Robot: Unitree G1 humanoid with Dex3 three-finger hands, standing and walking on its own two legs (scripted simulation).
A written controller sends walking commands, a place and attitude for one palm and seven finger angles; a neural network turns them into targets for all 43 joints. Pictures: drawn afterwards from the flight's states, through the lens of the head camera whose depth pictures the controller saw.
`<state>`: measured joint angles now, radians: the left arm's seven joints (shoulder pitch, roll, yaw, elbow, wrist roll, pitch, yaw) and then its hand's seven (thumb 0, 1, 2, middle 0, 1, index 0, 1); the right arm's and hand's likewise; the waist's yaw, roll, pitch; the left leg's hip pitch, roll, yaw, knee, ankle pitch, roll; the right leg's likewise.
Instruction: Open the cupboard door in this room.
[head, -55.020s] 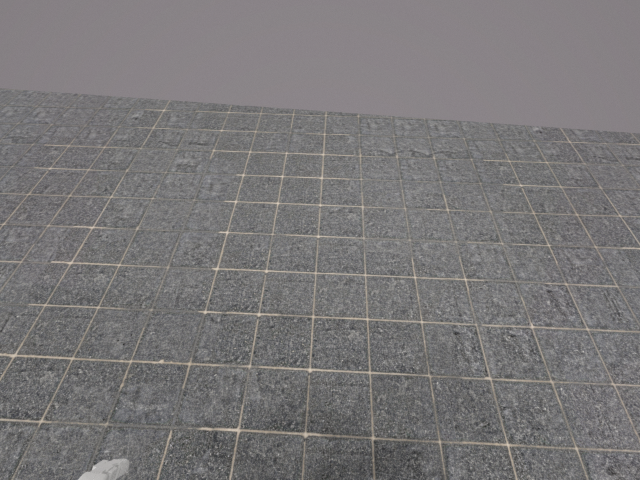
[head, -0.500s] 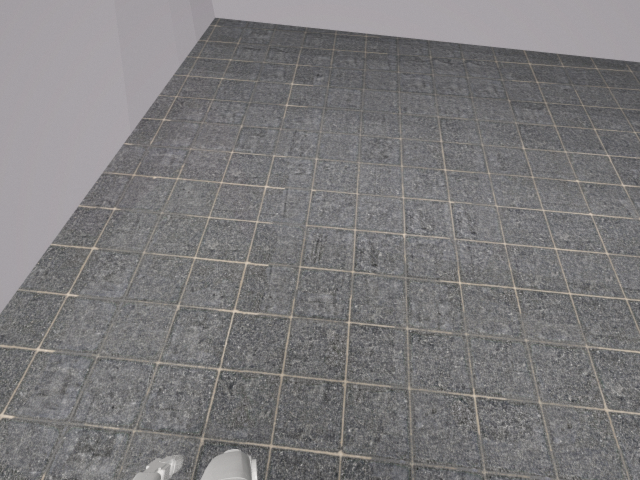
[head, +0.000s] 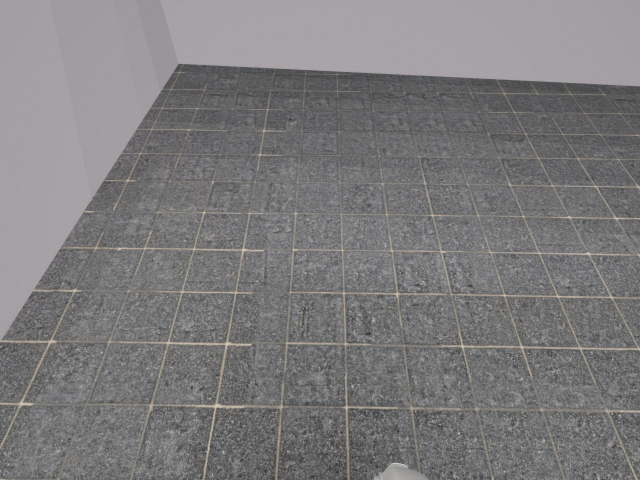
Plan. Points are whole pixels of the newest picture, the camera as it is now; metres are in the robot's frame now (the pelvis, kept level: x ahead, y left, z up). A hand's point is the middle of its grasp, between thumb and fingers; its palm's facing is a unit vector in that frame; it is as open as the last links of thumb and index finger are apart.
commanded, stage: turn to face it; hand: left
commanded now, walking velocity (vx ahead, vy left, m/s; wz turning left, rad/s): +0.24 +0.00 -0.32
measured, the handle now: out of the picture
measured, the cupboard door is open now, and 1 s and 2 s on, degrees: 47 47 47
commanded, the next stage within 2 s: none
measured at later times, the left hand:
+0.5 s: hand (219, 417) +0.23 +0.18 -0.18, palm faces +0.18 -0.97 -0.19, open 7.4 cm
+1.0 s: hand (229, 460) +0.18 +0.15 -0.19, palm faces +0.48 -0.84 -0.26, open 7.4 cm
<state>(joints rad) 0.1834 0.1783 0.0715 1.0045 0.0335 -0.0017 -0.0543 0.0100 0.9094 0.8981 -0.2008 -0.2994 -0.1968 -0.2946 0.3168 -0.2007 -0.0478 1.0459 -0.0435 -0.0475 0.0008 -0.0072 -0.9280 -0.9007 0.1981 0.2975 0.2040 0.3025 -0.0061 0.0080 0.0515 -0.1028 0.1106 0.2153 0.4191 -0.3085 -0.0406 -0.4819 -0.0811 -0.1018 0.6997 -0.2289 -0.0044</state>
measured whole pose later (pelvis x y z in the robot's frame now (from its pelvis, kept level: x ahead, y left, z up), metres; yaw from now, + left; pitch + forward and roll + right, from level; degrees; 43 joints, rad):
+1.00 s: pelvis +0.24 -0.06 -0.02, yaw +29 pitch +1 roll +1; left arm 0.25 0.24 0.06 0.93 0.02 0.02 0.01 0.01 0.90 0.90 -0.21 -0.30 -0.20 -0.30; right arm 0.08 -0.27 -0.06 0.87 -0.03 0.03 0.03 0.00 -0.91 -0.90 0.19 0.30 0.20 0.30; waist 0.00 -0.04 0.10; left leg -0.34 0.02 0.11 0.61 -0.26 0.02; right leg -0.29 -0.15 -0.20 0.82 -0.49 0.05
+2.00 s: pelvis +0.34 -0.11 +0.00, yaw +67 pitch +1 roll +2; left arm 0.19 0.20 0.05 0.87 0.03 0.02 0.02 0.01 0.90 0.90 -0.20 -0.30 -0.20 -0.30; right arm 0.14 -0.25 -0.08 0.92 -0.02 0.09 0.03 0.00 -0.91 -0.90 0.19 0.30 0.20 0.30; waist -0.02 0.00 0.11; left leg -0.48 0.01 0.03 1.05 -0.46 -0.06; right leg -0.24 -0.10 -0.14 0.54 -0.30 -0.01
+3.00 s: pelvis +0.36 -0.10 -0.01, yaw +103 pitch +2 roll +0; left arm 0.16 0.26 0.08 0.91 0.01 0.07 0.01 0.01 0.91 0.90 -0.20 -0.30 -0.20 -0.30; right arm 0.15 -0.21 -0.05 0.90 -0.03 0.03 0.00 0.00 -0.90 -0.90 0.20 0.30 0.20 0.30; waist 0.00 -0.03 0.10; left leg -0.32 0.00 -0.03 0.55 -0.26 0.01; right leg -0.46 -0.07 -0.03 1.00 -0.47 0.08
